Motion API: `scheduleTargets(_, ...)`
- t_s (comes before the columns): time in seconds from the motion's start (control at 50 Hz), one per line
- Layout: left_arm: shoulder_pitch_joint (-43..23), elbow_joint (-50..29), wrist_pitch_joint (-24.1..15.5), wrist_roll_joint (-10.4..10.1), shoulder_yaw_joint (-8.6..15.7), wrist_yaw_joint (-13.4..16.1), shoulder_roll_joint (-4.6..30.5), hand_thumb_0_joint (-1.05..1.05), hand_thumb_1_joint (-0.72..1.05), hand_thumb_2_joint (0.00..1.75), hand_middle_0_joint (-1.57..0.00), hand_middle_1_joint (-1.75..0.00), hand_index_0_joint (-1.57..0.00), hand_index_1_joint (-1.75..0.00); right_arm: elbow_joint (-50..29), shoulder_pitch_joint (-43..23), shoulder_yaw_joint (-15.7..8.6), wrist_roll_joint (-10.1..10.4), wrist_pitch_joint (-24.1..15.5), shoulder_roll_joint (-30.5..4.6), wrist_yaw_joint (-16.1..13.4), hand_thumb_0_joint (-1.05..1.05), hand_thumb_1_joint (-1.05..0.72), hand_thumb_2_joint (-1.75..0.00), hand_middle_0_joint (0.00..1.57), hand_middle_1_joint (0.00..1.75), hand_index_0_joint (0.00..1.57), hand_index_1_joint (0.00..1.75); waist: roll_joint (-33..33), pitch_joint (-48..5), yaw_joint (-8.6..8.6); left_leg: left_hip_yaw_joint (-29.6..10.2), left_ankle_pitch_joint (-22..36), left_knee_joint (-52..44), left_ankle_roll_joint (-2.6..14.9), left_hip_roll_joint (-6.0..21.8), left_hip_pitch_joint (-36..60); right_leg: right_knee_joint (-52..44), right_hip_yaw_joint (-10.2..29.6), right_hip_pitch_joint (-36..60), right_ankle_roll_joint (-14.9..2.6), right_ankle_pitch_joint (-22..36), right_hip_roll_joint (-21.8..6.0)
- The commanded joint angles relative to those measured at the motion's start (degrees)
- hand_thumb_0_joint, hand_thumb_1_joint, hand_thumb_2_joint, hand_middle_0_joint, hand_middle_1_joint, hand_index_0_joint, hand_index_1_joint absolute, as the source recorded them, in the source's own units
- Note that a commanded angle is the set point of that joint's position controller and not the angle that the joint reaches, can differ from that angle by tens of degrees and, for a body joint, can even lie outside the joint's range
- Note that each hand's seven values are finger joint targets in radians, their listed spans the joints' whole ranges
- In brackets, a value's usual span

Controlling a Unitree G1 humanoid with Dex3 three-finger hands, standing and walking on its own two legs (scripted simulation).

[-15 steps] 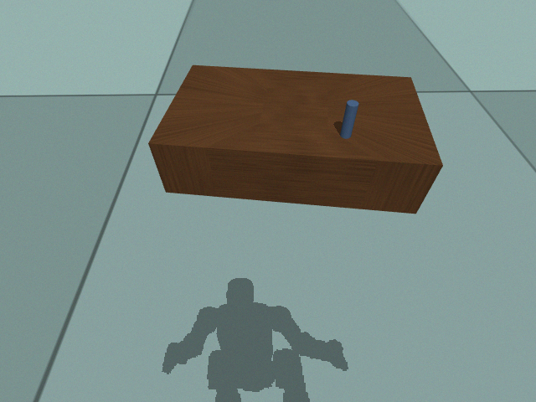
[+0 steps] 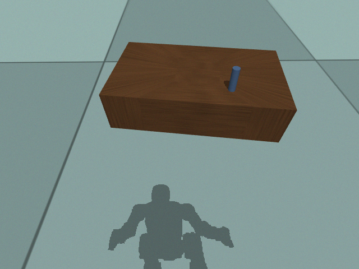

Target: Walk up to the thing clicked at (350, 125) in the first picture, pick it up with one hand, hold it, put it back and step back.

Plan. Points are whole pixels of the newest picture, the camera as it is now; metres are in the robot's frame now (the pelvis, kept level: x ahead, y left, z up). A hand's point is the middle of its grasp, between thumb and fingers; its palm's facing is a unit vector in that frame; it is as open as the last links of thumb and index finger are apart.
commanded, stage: stand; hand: right
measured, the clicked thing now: (233, 79) +1.25 -0.36 -0.37
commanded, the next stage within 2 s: walk up in 0.82 s
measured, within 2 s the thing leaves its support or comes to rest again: neither
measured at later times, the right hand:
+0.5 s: hand out of the picture +0.08 -0.25 -0.16, palm faces -0.02 +0.94 -0.33, open 7.4 cm
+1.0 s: hand out of the picture +0.06 -0.29 -0.15, palm faces +0.03 +0.93 -0.37, open 7.4 cm
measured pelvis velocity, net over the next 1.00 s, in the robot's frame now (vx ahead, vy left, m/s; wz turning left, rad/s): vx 0.02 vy -0.02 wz -0.04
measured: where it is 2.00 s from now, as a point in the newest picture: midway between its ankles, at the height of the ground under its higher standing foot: (201, 231)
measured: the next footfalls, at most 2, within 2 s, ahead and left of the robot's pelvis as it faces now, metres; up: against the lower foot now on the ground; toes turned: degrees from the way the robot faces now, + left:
right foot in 1.10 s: +0.14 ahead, -0.20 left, +0.00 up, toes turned -5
left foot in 1.42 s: +0.31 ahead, +0.06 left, +0.00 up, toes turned +2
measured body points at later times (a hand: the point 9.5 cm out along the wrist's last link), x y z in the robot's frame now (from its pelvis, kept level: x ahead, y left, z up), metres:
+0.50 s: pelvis +0.00 +0.00 +0.00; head +0.01 +0.00 +0.45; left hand +0.08 +0.30 -0.13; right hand +0.08 -0.30 -0.13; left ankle +0.01 +0.12 -0.75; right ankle +0.00 -0.12 -0.75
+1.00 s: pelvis +0.02 -0.02 -0.01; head +0.03 -0.02 +0.44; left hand +0.10 +0.31 -0.12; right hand +0.06 -0.34 -0.13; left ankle +0.00 +0.12 -0.75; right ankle +0.03 -0.15 -0.72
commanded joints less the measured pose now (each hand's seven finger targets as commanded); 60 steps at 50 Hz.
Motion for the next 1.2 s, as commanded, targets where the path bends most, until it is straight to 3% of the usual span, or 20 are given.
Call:
scheduleTargets(0.0, -2.1, -3.51, -1.2, 0.08, 2.28, 0.93, 12.17, 0.0, 0.9, 0.9, -0.2, -0.3, -0.2, -0.3, -3.57, -2.34, -2.11, -0.12, -1.46, -12.31, -0.8, 0.0, -0.9, -0.9, 0.2, 0.3, 0.2, 0.3, 0.25, -4.8, 0.02, -4.95, 7.04, -2.81, 1.98, 6.73, 0.4, -3.27, 5.58, 1.08, -1.88, 7.42, -6.85)
scheduleTargets(0.08, -2.38, -3.62, -1.22, -0.09, 2.33, 1.03, 12.2, 0.0, 0.9, 0.9, -0.2, -0.3, -0.2, -0.3, -3.72, -2.3, -2.04, 0.04, -1.57, -12.33, -0.91, 0.0, -0.9, -0.9, 0.2, 0.3, 0.2, 0.3, 0.4, -5.43, 0.01, -5.07, 9.93, -2.66, 1.97, 6.92, 0.89, -2.47, 5.3, 2.13, -1.74, 9.81, -7.04)
scheduleTargets(0.2, -2.33, -3.44, -0.95, -0.01, 2.37, 0.93, 12.21, 0.0, 0.9, 0.9, -0.2, -0.3, -0.2, -0.3, -3.64, -2.26, -1.96, -0.13, -1.4, -12.28, -0.88, 0.0, -0.9, -0.9, 0.2, 0.3, 0.2, 0.3, 0.27, -3.76, 0.16, -5.12, 6.09, -3.62, 1.82, 6.78, -0.02, -3.52, 5.37, 0.96, -1.87, 5.44, -6.84)
scheduleTargets(0.78, -2.23, -3.58, -0.99, 0.01, 2.31, 1.02, 12.65, 0.0, 0.9, 0.9, -0.2, -0.3, -0.2, -0.3, -3.48, -1.8, -1.94, -0.19, -1.29, -12.3, -0.79, 0.0, -0.9, -0.9, 0.2, 0.3, 0.2, 0.3, 0.25, -3.35, -0.18, -4.79, 5.5, -3.88, 1.67, 6.62, 0.1, -4.1, 5.99, 0.62, -1.94, 5.99, -6.93)
scheduleTargets(0.8, 0.59, -7.37, -1.19, 1.49, 6.52, -0.98, 17.73, 0.0, 0.9, 0.9, -0.2, -0.3, -0.2, -0.3, -5.95, 3.14, -5.61, -1.39, -2.61, -17.94, 0.03, 0.0, -0.9, -0.9, 0.2, 0.3, 0.2, 0.3, -1.53, -9.27, -0.42, -5.88, -22.86, 0.15, 5.74, 5.28, 2.53, 1.76, 5.75, -0.63, -3.82, -21.31, -3.24)
scheduleTargets(0.82, -1.44, -7.78, -1.0, 2.04, 6.64, -1.73, 17.08, 0.0, 0.9, 0.9, -0.2, -0.3, -0.2, -0.3, -5.16, 5.14, -6.52, -1.84, -2.95, -19.17, 0.37, 0.0, -0.9, -0.9, 0.2, 0.3, 0.2, 0.3, 1.64, -4.29, -1.67, -9.99, -31.83, -1.73, 7.21, 7.71, 1.51, 6.22, 5.59, -9.8, -4.17, -27.43, -2.93)
scheduleTargets(0.84, -4.03, -9.29, -0.8, 2.25, 6.68, -2.26, 15.09, 0.0, 0.9, 0.9, -0.2, -0.3, -0.2, -0.3, -5.4, 6.74, -7.33, -1.96, -3.12, -20.11, 0.47, 0.0, -0.9, -0.9, 0.2, 0.3, 0.2, 0.3, 5.35, -0.25, -3.19, -15.6, -36.68, -6.18, 9.8, 11.94, 3.44, 12.7, 3.04, -19.34, -3.43, -25.09, -1.19)
scheduleTargets(0.86, -6.36, -11.06, -0.59, 2.3, 6.57, -2.73, 13.7, 0.0, 0.9, 0.9, -0.2, -0.3, -0.2, -0.3, -6.41, 7.42, -8.39, -1.92, -3.34, -21.21, 0.52, 0.0, -0.9, -0.9, 0.2, 0.3, 0.2, 0.3, 9.0, 4.73, -4.18, -23.23, -35.46, -10.87, 13.47, 19.11, 4.78, 23.66, 0.89, -27.57, -2.2, -16.53, -0.32)
scheduleTargets(0.88, -6.33, -12.33, -0.83, 2.22, 6.88, -2.71, 14.15, 0.0, 0.9, 0.9, -0.2, -0.3, -0.2, -0.3, -7.6, 7.59, -9.09, -2.22, -4.14, -22.15, 0.3, 0.0, -0.9, -0.9, 0.2, 0.3, 0.2, 0.3, 7.86, 5.65, -4.09, -27.41, -29.91, -11.82, 16.15, 23.82, 7.26, 27.3, 6.24, -32.71, -2.33, -16.99, -3.92)
scheduleTargets(0.9, -6.69, -12.74, -1.26, 2.12, 7.25, -2.97, 15.39, 0.0, 0.9, 0.9, -0.2, -0.3, -0.2, -0.3, -8.31, 7.77, -8.79, -1.93, -4.7, -21.07, 0.09, 0.0, -0.9, -0.9, 0.2, 0.3, 0.2, 0.3, 3.42, 4.16, -3.36, -27.1, -28.77, -11.35, 16.35, 23.01, 6.51, 30.68, 8.66, -32.39, -2.26, -16.17, -5.03)
scheduleTargets(0.98, 1.42, -12.98, -1.1, 1.6, 7.45, -5.09, 14.73, 0.0, 0.9, 0.9, -0.2, -0.3, -0.2, -0.3, -13.14, 0.3, -9.2, -2.54, -4.65, -20.69, 0.89, 0.0, -0.9, -0.9, 0.2, 0.3, 0.2, 0.3, 11.7, 0.7, 1.26, -12.29, -23.71, -9.7, 11.81, 16.53, -1.71, 22.03, 3.39, -17.91, -1.34, -14.04, -5.34)
scheduleTargets(1.0, 1.87, -12.77, -1.24, 1.68, 7.68, -5.22, 14.26, 0.0, 0.9, 0.9, -0.2, -0.3, -0.2, -0.3, -13.55, -0.16, -8.93, -2.75, -4.37, -20.13, 1.17, 0.0, -0.9, -0.9, 0.2, 0.3, 0.2, 0.3, 11.61, 0.47, 1.35, -8.55, -21.49, -7.84, 10.95, 14.15, -5.43, 17.46, 1.37, -12.18, -1.32, -13.12, -4.2)
scheduleTargets(1.02, 5.05, -11.8, -1.29, 1.77, 8.14, -5.05, 14.08, 0.0, 0.9, 0.9, -0.2, -0.3, -0.2, -0.3, -14.12, -1.08, -8.83, -2.69, -4.03, -19.66, 1.37, 0.0, -0.9, -0.9, 0.2, 0.3, 0.2, 0.3, 10.3, -0.12, 3.31, -5.15, -20.89, -4.35, 9.61, 12.27, -9.07, 13.68, -0.73, -5.35, -1.33, -8.13, -2.99)
scheduleTargets(1.04, 11.13, -9.88, -1.52, 1.84, 8.65, -4.58, 14.15, 0.0, 0.9, 0.9, -0.2, -0.3, -0.2, -0.3, -14.66, -2.46, -8.55, -2.65, -3.61, -18.77, 1.39, 0.0, -0.9, -0.9, 0.2, 0.3, 0.2, 0.3, 6.89, -1.67, 6.31, -1.67, -21.25, 3.23, 8.42, 9.81, -13.28, 9.63, -3.07, 3.31, -0.87, -2.56, -1.2)
scheduleTargets(1.06, 16.45, -7.86, -1.99, 2.2, 9.64, -3.86, 16.64, 0.0, 0.9, 0.9, -0.2, -0.3, -0.2, -0.3, -14.89, -0.95, -7.63, -2.93, -3.12, -15.35, 1.35, 0.0, -0.9, -0.9, 0.2, 0.3, 0.2, 0.3, -3.56, -3.96, 7.93, 1.63, -23.37, 16.24, 6.94, 5.66, -20.64, 9.24, -3.85, 13.67, -0.38, -4.8, 1.56)
scheduleTargets(1.08, 21.15, -8.04, -2.37, 2.94, 10.97, -2.93, 20.93, 0.0, 0.9, 0.9, -0.2, -0.3, -0.2, -0.3, -15.9, 0.95, -6.1, -2.57, -3.14, -11.36, 1.36, 0.0, -0.9, -0.9, 0.2, 0.3, 0.2, 0.3, -18.07, -4.3, 10.01, 6.84, -26.44, 33.85, 5.19, 0.02, -31.53, 0.94, 8.67, 18.7, -2.94, -19.0, -5.38)
scheduleTargets(1.1, 18.26, -11.41, -3.02, 3.07, 11.04, -2.31, 24.58, 0.0, 0.9, 0.9, -0.2, -0.3, -0.2, -0.3, -17.35, 0.93, -5.46, -1.24, -3.03, -10.66, 1.43, 0.0, -0.9, -0.9, 0.2, 0.3, 0.2, 0.3, -19.26, -2.5, 8.6, 0.28, -24.68, 44.65, 2.52, -3.49, -35.95, -12.12, 36.11, 10.3, -9.79, -37.95, -20.17)
scheduleTargets(1.12, 11.65, -13.83, -2.99, 2.05, 10.41, -2.46, 25.81, 0.0, 0.9, 0.9, -0.2, -0.3, -0.2, -0.3, -16.67, 0.18, -7.08, -1.34, -2.92, -16.11, 1.28, 0.0, -0.9, -0.9, 0.2, 0.3, 0.2, 0.3, -9.9, 2.6, 5.89, -6.26, -19.45, 45.1, 1.9, 1.83, -32.14, -14.55, 40.92, 0.14, -14.69, -43.95, -23.92)
scheduleTargets(1.14, 7.93, -14.87, -3.06, 1.27, 9.94, -2.43, 24.32, 0.0, 0.9, 0.9, -0.2, -0.3, -0.2, -0.3, -15.1, 2.4, -7.66, -0.89, -3.26, -18.53, 1.61, 0.0, -0.9, -0.9, 0.2, 0.3, 0.2, 0.3, -6.12, 5.38, 3.17, -5.75, -15.89, 44.67, 1.84, 3.69, -31.82, -13.02, 35.31, -1.8, -15.12, -39.28, -21.76)
scheduleTargets(1.18, 5.37, -15.64, -3.23, 0.97, 8.98, -2.09, 21.3, 0.0, 0.9, 0.9, -0.2, -0.3, -0.2, -0.3, -13.26, 6.14, -7.37, -0.59, -3.56, -18.2, 1.95, 0.0, -0.9, -0.9, 0.2, 0.3, 0.2, 0.3, -6.7, 5.51, 1.07, -4.96, -12.36, 40.39, 1.69, 5.9, -27.97, -10.8, 24.42, -4.46, -13.41, -29.11, -17.45)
